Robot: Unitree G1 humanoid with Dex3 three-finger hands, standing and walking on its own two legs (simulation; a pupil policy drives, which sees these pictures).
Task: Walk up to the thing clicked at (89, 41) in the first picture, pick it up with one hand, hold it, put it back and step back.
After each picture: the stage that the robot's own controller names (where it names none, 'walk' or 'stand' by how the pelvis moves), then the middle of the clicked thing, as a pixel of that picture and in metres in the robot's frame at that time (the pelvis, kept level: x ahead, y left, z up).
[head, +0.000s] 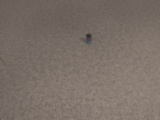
stand; (88, 39) +1.47 -0.05 -0.72
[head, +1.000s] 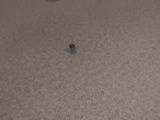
walk; (72, 49) +1.33 +0.24 -0.70
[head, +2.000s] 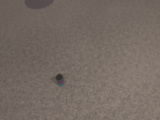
walk; (60, 80) +0.82 +0.30 -0.71
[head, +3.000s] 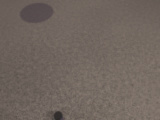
walk; (58, 118) +0.50 +0.21 -0.69
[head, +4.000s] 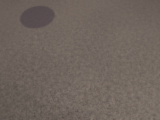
stand; out of the picture +0.35 +0.20 -0.72
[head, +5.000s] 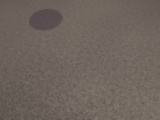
stand; out of the picture +0.37 +0.18 -0.72
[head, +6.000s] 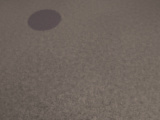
stand; out of the picture +0.37 +0.19 -0.73
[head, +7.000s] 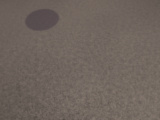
stand; out of the picture +0.36 +0.20 -0.73
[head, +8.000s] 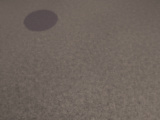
go down; out of the picture +0.36 +0.20 -0.73
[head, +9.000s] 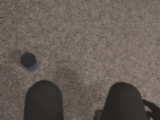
go down; (30, 62) +0.44 +0.24 -0.34
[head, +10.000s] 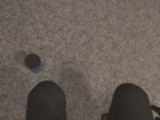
approach; (34, 64) +0.43 +0.24 -0.31
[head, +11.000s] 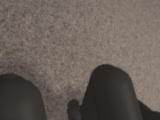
close in; out of the picture +0.41 +0.29 -0.22
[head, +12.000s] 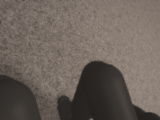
close; out of the picture +0.41 +0.30 -0.22
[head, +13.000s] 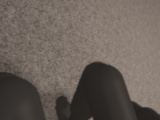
lift; out of the picture +0.39 +0.29 -0.23
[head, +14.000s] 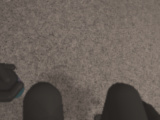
lift; (10, 85) +0.31 +0.26 -0.10
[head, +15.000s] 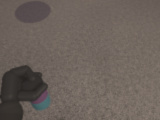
hold; (37, 93) +0.32 +0.17 +0.02
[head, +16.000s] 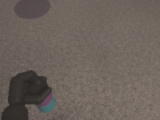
hold; (42, 96) +0.32 +0.17 -0.02
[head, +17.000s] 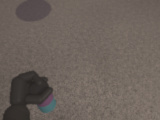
hold; (43, 96) +0.32 +0.17 -0.02
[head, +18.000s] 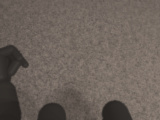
crouch; out of the picture +0.20 +0.17 -0.47
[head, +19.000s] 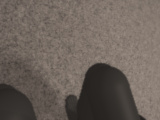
lower; out of the picture +0.09 +0.53 -0.26
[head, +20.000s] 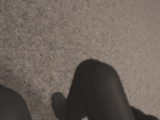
lower; out of the picture -0.07 +0.87 -0.25
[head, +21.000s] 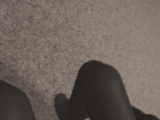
lower; out of the picture -0.20 +1.21 -0.25
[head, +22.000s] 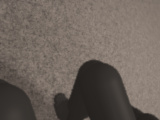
lower; out of the picture -0.33 +1.56 -0.25
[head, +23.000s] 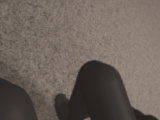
loosen; out of the picture -0.46 +1.89 -0.25
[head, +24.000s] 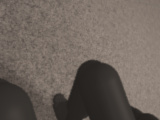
withdraw; out of the picture -0.60 +2.23 -0.25
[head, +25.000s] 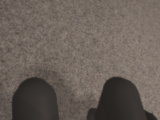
stand; out of the picture -0.46 +2.64 -0.30
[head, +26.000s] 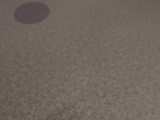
stand; out of the picture -0.06 +3.06 -0.67
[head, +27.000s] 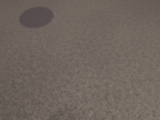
stand; out of the picture -0.05 +3.43 -0.69
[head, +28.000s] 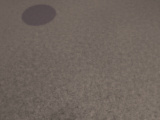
stand; out of the picture -0.08 +3.79 -0.70
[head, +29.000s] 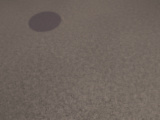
walk; out of the picture -0.06 +4.14 -0.75
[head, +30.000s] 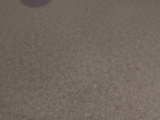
walk; out of the picture -0.29 +4.43 -0.73
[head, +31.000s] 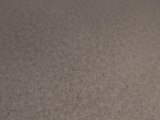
walk; out of the picture -0.02 +4.82 -0.73
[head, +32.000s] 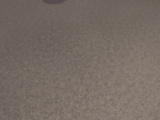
stand; out of the picture +0.52 +5.20 -0.73
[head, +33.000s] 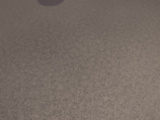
stand; out of the picture +0.50 +5.54 -0.75
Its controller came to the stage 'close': yes
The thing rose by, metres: 0.69
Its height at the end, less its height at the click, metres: -0.02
